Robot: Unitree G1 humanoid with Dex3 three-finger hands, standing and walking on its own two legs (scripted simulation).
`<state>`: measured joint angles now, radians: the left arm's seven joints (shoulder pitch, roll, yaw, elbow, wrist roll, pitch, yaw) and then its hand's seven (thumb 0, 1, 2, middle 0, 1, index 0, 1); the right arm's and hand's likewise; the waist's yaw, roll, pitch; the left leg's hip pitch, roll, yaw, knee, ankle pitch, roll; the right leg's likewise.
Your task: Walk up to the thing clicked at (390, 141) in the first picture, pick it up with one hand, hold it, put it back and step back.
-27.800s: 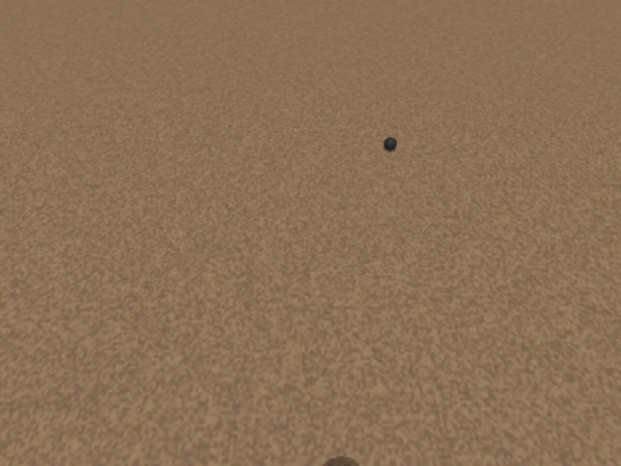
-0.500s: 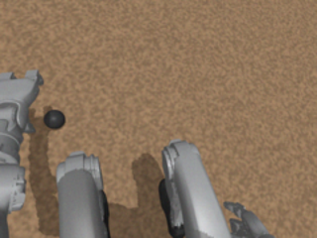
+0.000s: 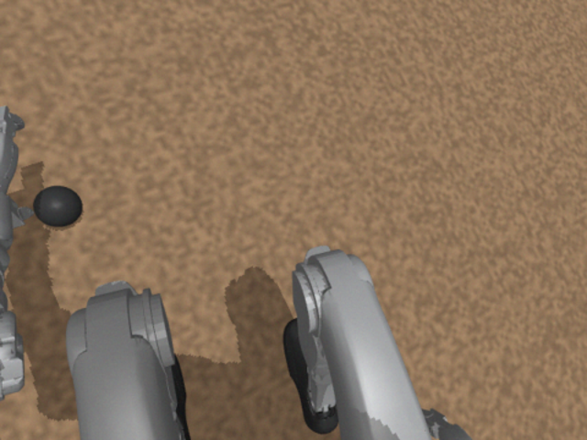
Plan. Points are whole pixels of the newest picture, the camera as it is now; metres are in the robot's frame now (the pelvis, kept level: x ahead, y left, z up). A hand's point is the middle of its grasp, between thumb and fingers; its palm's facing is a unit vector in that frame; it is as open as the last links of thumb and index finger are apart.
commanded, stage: home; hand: left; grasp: from above
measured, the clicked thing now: (58, 206) +0.46 +0.29 -0.29
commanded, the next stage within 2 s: none
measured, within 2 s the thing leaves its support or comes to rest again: neither
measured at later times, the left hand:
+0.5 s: hand out of the picture +0.29 +0.26 +0.07, palm faces -0.08 -0.85 -0.53, open 7.5 cm
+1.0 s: hand out of the picture +0.23 +0.23 +0.29, palm faces +0.23 -0.95 -0.21, open 7.4 cm
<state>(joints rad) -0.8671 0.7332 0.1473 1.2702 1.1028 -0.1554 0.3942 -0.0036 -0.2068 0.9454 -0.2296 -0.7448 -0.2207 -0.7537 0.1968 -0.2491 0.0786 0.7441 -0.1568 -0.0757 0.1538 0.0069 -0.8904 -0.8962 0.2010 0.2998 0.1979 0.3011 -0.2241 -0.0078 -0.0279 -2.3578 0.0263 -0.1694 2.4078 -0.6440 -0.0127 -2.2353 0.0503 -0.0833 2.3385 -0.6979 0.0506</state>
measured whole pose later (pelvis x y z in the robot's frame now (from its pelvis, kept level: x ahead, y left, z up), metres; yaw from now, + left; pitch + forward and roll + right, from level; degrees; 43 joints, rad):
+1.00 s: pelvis +0.06 +0.01 +0.35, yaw +10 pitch +16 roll -4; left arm 0.34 0.24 0.07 0.00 -0.07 0.42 0.07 0.01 0.90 0.90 -0.20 -0.30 -0.21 -0.30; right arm 0.28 -0.20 0.06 0.54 0.03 -0.15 -0.16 0.01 -0.90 -0.90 0.20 0.30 0.20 0.30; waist -0.07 0.04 -0.17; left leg -0.96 0.04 -0.07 1.19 -0.50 0.00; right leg -0.86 0.01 -0.05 1.11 -0.52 0.03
